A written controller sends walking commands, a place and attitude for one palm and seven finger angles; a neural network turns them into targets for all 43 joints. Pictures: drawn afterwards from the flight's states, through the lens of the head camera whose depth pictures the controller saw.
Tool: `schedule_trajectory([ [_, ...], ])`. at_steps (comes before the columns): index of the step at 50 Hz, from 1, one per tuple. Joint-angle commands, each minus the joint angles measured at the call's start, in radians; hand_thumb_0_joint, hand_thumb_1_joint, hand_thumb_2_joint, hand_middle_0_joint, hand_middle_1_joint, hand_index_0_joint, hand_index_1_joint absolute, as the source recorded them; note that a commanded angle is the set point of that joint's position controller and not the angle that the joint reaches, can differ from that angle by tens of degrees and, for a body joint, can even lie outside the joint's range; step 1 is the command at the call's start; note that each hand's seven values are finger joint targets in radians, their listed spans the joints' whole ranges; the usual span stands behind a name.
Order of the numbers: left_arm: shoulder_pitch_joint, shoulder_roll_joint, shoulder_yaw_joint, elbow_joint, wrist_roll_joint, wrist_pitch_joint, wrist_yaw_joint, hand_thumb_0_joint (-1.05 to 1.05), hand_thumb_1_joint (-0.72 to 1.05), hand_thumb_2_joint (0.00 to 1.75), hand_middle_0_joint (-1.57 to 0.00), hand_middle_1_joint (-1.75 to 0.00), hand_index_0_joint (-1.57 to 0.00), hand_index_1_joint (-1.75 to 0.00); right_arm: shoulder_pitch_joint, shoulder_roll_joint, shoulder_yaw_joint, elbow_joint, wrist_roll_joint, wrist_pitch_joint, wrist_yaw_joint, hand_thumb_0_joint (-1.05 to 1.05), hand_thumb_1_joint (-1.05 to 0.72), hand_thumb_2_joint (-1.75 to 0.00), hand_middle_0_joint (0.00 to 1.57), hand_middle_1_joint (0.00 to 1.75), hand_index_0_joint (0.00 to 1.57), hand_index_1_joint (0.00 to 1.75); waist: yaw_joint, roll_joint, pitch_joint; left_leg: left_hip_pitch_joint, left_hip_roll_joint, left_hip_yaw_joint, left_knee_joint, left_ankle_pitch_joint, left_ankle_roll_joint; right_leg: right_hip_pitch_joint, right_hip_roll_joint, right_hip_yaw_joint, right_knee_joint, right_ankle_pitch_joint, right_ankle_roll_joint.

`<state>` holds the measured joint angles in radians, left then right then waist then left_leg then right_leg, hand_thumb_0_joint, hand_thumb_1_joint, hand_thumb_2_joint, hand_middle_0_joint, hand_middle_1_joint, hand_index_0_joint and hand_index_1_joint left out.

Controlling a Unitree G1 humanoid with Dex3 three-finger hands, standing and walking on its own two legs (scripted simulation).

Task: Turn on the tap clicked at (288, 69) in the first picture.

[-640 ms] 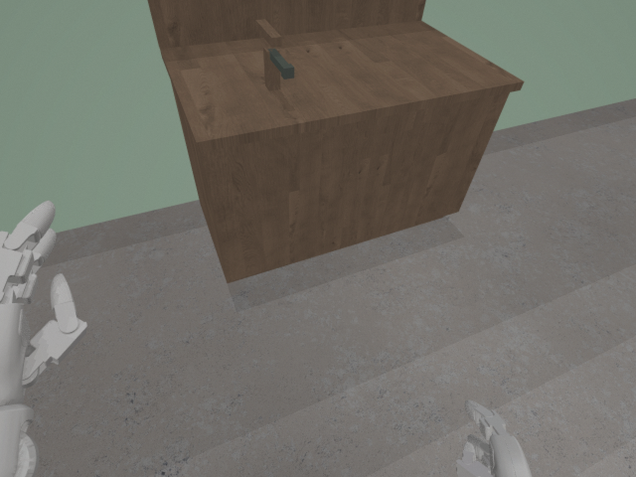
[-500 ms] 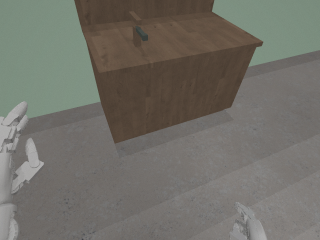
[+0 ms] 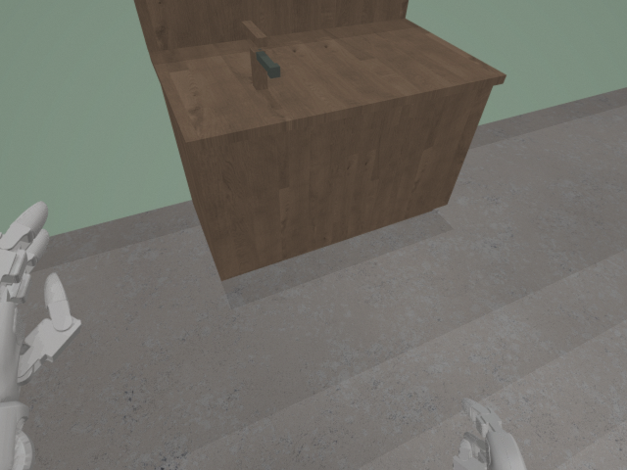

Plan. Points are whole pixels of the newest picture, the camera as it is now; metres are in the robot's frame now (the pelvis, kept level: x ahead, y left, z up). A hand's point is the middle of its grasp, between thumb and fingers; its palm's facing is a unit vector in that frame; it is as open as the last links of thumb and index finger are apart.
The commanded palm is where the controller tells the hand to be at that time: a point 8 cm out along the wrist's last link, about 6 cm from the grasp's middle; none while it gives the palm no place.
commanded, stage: walk to a spot facing it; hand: left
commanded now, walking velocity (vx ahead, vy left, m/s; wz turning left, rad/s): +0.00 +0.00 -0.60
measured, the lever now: (273, 70) +1.04 +0.19 +0.04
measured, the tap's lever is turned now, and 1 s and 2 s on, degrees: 0 0 0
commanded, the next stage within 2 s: turn to face it in 1.44 s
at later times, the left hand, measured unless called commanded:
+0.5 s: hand (195, 264) +0.28 +0.15 +0.17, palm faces +0.27 -0.88 -0.38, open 7.4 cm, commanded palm +0.24 +0.21 +0.18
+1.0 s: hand (344, 166) +0.45 +0.01 +0.17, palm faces -0.07 -0.87 -0.50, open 7.4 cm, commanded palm +0.41 +0.07 +0.18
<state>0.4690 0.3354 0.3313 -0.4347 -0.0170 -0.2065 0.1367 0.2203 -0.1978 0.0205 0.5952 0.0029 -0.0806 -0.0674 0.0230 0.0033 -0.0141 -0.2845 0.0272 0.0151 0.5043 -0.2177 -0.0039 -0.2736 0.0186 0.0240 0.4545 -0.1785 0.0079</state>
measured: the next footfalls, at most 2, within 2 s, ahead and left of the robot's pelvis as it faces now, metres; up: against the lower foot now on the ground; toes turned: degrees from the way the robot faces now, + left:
left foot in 0.66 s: +0.15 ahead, +0.09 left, +0.00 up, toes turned -11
right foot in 1.04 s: +0.19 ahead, -0.25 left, +0.00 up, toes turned -41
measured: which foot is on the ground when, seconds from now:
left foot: down 0.00-0.32, up 0.34-0.64, down 0.66-1.00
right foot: down 0.00-0.66, up 0.68-1.00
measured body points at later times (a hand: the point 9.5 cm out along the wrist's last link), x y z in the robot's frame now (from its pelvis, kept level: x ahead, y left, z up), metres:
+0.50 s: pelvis +0.03 -0.04 +0.00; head +0.03 -0.05 +0.45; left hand +0.26 +0.20 +0.19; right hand +0.13 -0.31 -0.10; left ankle +0.05 +0.10 -0.67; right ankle +0.04 -0.13 -0.74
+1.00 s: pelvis +0.13 -0.09 -0.01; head +0.16 -0.10 +0.44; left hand +0.45 +0.05 +0.20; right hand +0.15 -0.33 -0.11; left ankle +0.11 +0.10 -0.74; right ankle +0.15 -0.23 -0.71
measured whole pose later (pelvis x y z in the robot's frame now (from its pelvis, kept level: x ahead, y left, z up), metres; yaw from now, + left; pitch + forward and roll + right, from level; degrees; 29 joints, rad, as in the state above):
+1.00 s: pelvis +0.13 -0.09 -0.01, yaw -30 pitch +1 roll -3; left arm 0.43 0.42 0.41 -0.48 0.01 -0.25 0.12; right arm 0.29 -0.13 0.03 0.59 -0.01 -0.09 -0.02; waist -0.02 0.03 0.03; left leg -0.08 0.25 0.28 0.52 -0.41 -0.11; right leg -0.51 -0.05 -0.19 0.72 -0.28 0.01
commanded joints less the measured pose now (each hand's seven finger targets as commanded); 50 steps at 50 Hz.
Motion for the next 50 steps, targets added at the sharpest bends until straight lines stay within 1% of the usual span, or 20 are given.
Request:
schedule_trajectory([
  [1,-0.124,0.142,0.086,-0.208,-0.007,-0.058,0.018,0.00,0.90,0.90,-0.20,-0.30,-0.20,-0.30,-0.101,-0.126,-0.056,-0.166,0.003,-0.055,-0.012,0.00,-0.90,-0.90,0.20,0.30,0.20,0.30,-0.003,0.074,-0.080,-0.027,0.114,-0.040,-0.114,-0.039,0.015,0.015,-0.018,0.060,0.030,0.016,-0.003],
  [9,-0.152,0.150,0.100,-0.242,-0.006,-0.058,0.022,0.00,0.90,0.90,-0.20,-0.30,-0.20,-0.30,-0.105,-0.127,-0.061,-0.175,-0.007,-0.048,-0.013,0.00,-0.90,-0.90,0.20,0.30,0.20,0.30,-0.010,0.131,-0.031,-0.053,0.203,-0.117,-0.108,-0.522,0.080,-0.215,0.001,0.093,0.184,-0.352,-0.034],
  [12,-0.124,0.161,0.125,-0.243,-0.008,-0.074,0.024,0.00,0.90,0.90,-0.20,-0.30,-0.20,-0.30,-0.095,-0.122,-0.061,-0.167,-0.006,-0.056,-0.009,0.00,-0.90,-0.90,0.20,0.30,0.20,0.30,-0.003,0.202,-0.055,-0.066,0.284,-0.144,-0.110,-0.447,0.110,-0.138,0.020,-0.011,0.285,-0.283,-0.020],
  [14,-0.130,0.167,0.128,-0.246,-0.003,-0.081,0.020,0.00,0.90,0.90,-0.20,-0.30,-0.20,-0.30,-0.094,-0.119,-0.063,-0.167,-0.007,-0.056,-0.004,0.00,-0.90,-0.90,0.20,0.30,0.20,0.30,0.003,0.117,-0.067,-0.107,0.229,-0.043,0.032,-0.378,0.071,-0.061,-0.006,0.036,0.169,-0.251,-0.041],
  [15,-0.127,0.177,0.131,-0.226,0.001,-0.080,0.019,0.00,0.90,0.90,-0.20,-0.30,-0.20,-0.30,-0.088,-0.111,-0.066,-0.171,-0.006,-0.055,-0.001,0.00,-0.90,-0.90,0.20,0.30,0.20,0.30,0.008,-0.055,-0.049,-0.168,0.122,0.066,0.234,-0.385,0.026,-0.050,-0.081,0.215,0.031,-0.275,-0.093],
  [16,-0.142,0.190,0.131,-0.208,-0.001,-0.073,0.022,0.00,0.90,0.90,-0.20,-0.30,-0.20,-0.30,-0.096,-0.096,-0.068,-0.178,-0.004,-0.057,0.004,0.00,-0.90,-0.90,0.20,0.30,0.20,0.30,0.013,-0.315,-0.035,-0.334,-0.005,0.127,0.477,-0.416,-0.025,0.017,-0.251,0.585,-0.118,-0.293,-0.188],
  [17,-0.171,0.193,0.132,-0.193,-0.005,-0.071,0.031,0.00,0.90,0.90,-0.20,-0.30,-0.20,-0.30,-0.131,-0.105,-0.067,-0.178,-0.007,-0.064,0.012,0.00,-0.90,-0.90,0.20,0.30,0.20,0.30,0.023,-0.307,0.000,-0.457,-0.005,0.023,0.658,-0.398,-0.039,0.072,-0.337,0.781,-0.219,-0.289,-0.254],
  [18,-0.194,0.172,0.116,-0.202,0.002,-0.076,0.033,0.00,0.90,0.90,-0.20,-0.30,-0.20,-0.30,-0.140,-0.112,-0.069,-0.166,-0.009,-0.062,0.020,0.00,-0.90,-0.90,0.20,0.30,0.20,0.30,0.007,-0.201,0.023,-0.472,0.033,-0.041,0.716,-0.352,-0.045,0.054,-0.326,0.792,-0.236,-0.360,-0.278],
  [20,-0.139,0.190,0.114,-0.187,0.005,-0.097,0.032,0.00,0.90,0.90,-0.20,-0.30,-0.20,-0.30,-0.086,-0.106,-0.049,-0.135,-0.015,-0.040,0.022,0.00,-0.90,-0.90,0.20,0.30,0.20,0.30,-0.007,-0.086,-0.001,-0.439,0.047,-0.061,0.706,-0.268,-0.049,0.079,-0.274,0.645,-0.175,-0.197,-0.277],
  [23,-0.124,0.198,0.129,-0.216,0.001,-0.122,0.032,0.00,0.90,0.90,-0.20,-0.30,-0.20,-0.30,-0.111,-0.098,-0.044,-0.127,-0.012,-0.013,0.025,0.00,-0.90,-0.90,0.20,0.30,0.20,0.30,-0.005,-0.100,-0.111,-0.311,0.047,-0.006,0.491,-0.215,-0.051,0.121,-0.194,0.404,-0.107,0.026,-0.229],
  [27,-0.083,0.182,0.127,-0.199,-0.006,-0.120,0.032,0.00,0.90,0.90,-0.20,-0.30,-0.20,-0.30,-0.119,-0.090,-0.044,-0.142,-0.010,-0.017,0.031,0.00,-0.90,-0.90,0.20,0.30,0.20,0.30,0.018,-0.147,-0.119,-0.119,-0.001,0.081,0.207,-0.185,-0.036,0.016,-0.150,0.395,-0.124,-0.068,-0.217],
  [30,-0.114,0.164,0.105,-0.229,-0.010,-0.118,0.033,0.00,0.90,0.90,-0.20,-0.30,-0.20,-0.30,-0.081,-0.099,-0.049,-0.148,-0.003,-0.032,0.029,0.00,-0.90,-0.90,0.20,0.30,0.20,0.30,-0.014,-0.098,-0.145,0.125,0.013,0.098,-0.019,-0.102,-0.016,-0.086,-0.101,0.360,-0.034,-0.149,-0.160],
  [31,-0.119,0.163,0.107,-0.238,-0.008,-0.122,0.030,0.00,0.90,0.90,-0.20,-0.30,-0.20,-0.30,-0.063,-0.112,-0.057,-0.149,-0.002,-0.037,0.019,0.00,-0.90,-0.90,0.20,0.30,0.20,0.30,-0.027,-0.031,-0.143,0.273,0.066,0.050,-0.102,-0.109,0.008,-0.199,-0.052,0.319,0.075,-0.143,-0.117],
  [33,-0.129,0.154,0.098,-0.297,-0.007,-0.136,0.020,0.00,0.90,0.90,-0.20,-0.30,-0.20,-0.30,-0.069,-0.147,-0.072,-0.171,0.001,-0.038,0.008,0.00,-0.90,-0.90,0.20,0.30,0.20,0.30,-0.026,0.328,-0.139,0.496,0.422,-0.342,-0.237,-0.158,0.142,-0.526,0.068,0.073,0.553,-0.389,-0.019],
  [34,-0.157,0.187,0.121,-0.304,0.010,-0.144,0.026,0.00,0.90,0.90,-0.20,-0.30,-0.20,-0.30,-0.072,-0.124,-0.068,-0.167,-0.001,-0.043,0.014,0.00,-0.90,-0.90,0.20,0.30,0.20,0.30,-0.027,0.273,-0.084,0.433,0.491,-0.410,-0.270,-0.079,0.210,-0.576,0.018,0.003,0.745,-0.360,-0.002],
  [36,-0.139,0.196,0.131,-0.263,0.010,-0.138,0.016,0.00,0.90,0.90,-0.20,-0.30,-0.20,-0.30,-0.082,-0.117,-0.061,-0.142,-0.015,-0.043,0.022,0.00,-0.90,-0.90,0.20,0.30,0.20,0.30,-0.031,0.252,-0.026,0.246,0.475,-0.323,-0.285,-0.232,0.206,-0.558,-0.069,0.015,0.879,-0.299,0.006],
  [40,-0.171,0.152,0.075,-0.270,0.028,-0.114,0.012,0.00,0.90,0.90,-0.20,-0.30,-0.20,-0.30,-0.056,-0.119,-0.064,-0.126,-0.006,-0.052,0.023,0.00,-0.90,-0.90,0.20,0.30,0.20,0.30,-0.027,0.185,0.056,0.170,0.372,0.014,-0.238,0.022,0.133,-0.515,-0.112,-0.086,0.765,-0.175,0.022],
  [42,-0.159,0.166,0.098,-0.253,0.030,-0.103,0.009,0.00,0.90,0.90,-0.20,-0.30,-0.20,-0.30,-0.043,-0.121,-0.068,-0.129,-0.013,-0.053,0.024,0.00,-0.90,-0.90,0.20,0.30,0.20,0.30,-0.034,0.221,0.051,0.151,0.346,0.108,-0.231,0.128,0.108,-0.424,-0.104,-0.147,0.615,-0.143,0.023],
  [48,-0.099,0.213,0.158,-0.232,0.018,-0.091,0.002,0.00,0.90,0.90,-0.20,-0.30,-0.20,-0.30,-0.050,-0.104,-0.064,-0.148,-0.015,-0.059,0.021,0.00,-0.90,-0.90,0.20,0.30,0.20,0.30,-0.035,0.268,-0.035,0.184,0.312,0.260,-0.020,0.482,0.079,-0.107,0.006,-0.311,0.202,-0.088,-0.002],
  [50,-0.077,0.234,0.169,-0.272,0.021,-0.079,0.004,0.00,0.90,0.90,-0.20,-0.30,-0.20,-0.30,-0.052,-0.101,-0.067,-0.143,0.001,-0.060,0.029,0.00,-0.90,-0.90,0.20,0.30,0.20,0.30,-0.007,0.167,-0.143,0.102,0.265,0.262,0.289,0.491,0.055,0.177,0.041,-0.305,0.080,-0.011,-0.026],
])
